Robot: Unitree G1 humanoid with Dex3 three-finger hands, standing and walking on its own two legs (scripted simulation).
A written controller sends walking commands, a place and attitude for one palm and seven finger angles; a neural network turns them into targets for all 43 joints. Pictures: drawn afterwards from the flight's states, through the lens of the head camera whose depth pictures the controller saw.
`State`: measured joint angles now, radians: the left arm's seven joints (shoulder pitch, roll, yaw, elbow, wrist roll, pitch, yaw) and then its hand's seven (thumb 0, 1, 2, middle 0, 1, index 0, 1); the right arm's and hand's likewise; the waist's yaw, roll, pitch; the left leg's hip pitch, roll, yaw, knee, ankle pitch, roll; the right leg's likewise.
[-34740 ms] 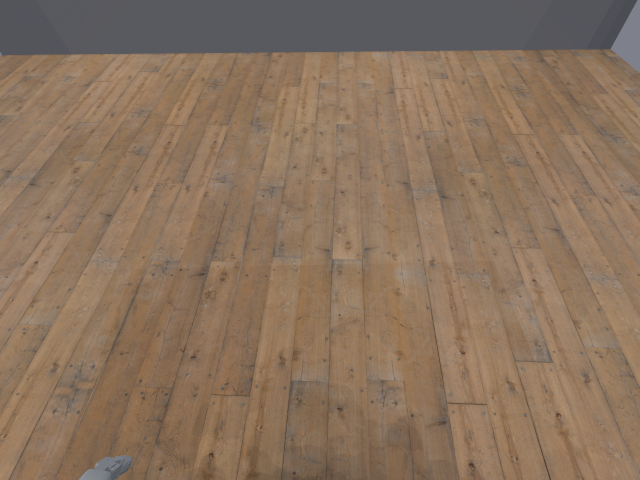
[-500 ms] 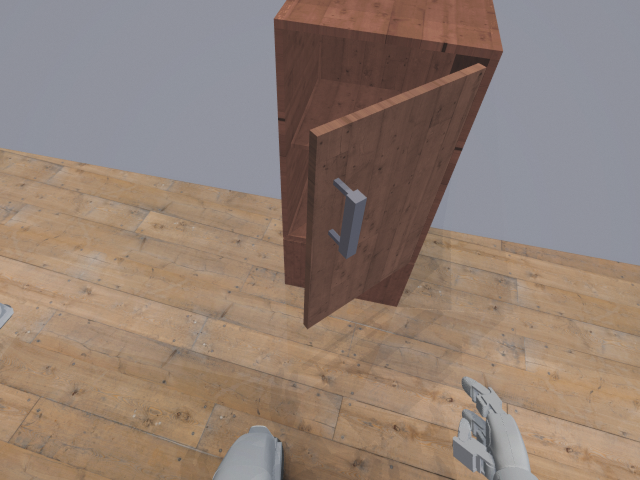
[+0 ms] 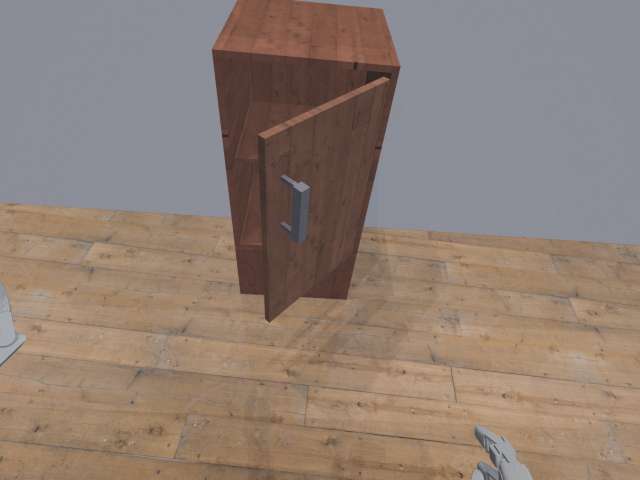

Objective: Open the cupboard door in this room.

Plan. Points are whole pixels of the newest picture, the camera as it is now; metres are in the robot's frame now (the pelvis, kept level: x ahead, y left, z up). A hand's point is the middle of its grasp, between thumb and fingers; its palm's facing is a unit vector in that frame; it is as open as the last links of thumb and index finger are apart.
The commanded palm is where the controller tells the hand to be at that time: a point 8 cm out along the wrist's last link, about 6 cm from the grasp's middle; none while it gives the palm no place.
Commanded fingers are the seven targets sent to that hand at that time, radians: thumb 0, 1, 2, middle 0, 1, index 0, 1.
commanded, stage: stop stepping back and stand still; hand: left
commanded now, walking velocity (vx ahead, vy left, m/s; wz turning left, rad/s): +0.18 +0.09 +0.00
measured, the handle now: (292, 209) +0.63 +0.07 -0.06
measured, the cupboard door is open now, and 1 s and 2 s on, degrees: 48 48 48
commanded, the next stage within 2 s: let the arm hang, fingers relaxed in 0.28 s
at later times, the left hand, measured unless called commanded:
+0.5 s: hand (104, 395) +0.21 +0.26 +0.01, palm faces +0.19 -0.87 -0.46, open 7.4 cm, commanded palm none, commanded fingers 0.00 0.90 0.90 -0.20 -0.30 -0.20 -0.30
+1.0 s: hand out of the picture -0.07 +0.22 -0.17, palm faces +0.03 -0.97 -0.24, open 7.3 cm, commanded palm none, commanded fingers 0.00 0.90 0.90 -0.20 -0.30 -0.20 -0.30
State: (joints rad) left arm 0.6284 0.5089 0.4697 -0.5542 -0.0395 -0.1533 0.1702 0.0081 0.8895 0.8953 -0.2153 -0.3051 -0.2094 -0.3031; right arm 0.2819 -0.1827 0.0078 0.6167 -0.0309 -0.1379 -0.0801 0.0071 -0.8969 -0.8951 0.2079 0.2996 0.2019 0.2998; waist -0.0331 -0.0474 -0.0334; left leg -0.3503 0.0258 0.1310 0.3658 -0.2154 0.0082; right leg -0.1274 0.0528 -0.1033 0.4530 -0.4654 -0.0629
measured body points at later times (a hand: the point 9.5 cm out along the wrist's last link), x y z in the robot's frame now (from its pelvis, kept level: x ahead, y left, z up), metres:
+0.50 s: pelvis -0.02 +0.01 -0.03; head -0.03 -0.02 +0.42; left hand +0.20 +0.30 +0.04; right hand +0.12 -0.22 -0.15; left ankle +0.03 +0.15 -0.75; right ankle -0.03 -0.07 -0.75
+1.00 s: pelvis -0.02 +0.03 +0.00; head +0.00 +0.02 +0.44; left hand -0.07 +0.27 -0.16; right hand -0.02 -0.19 -0.17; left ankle +0.02 +0.14 -0.75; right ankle -0.03 -0.07 -0.75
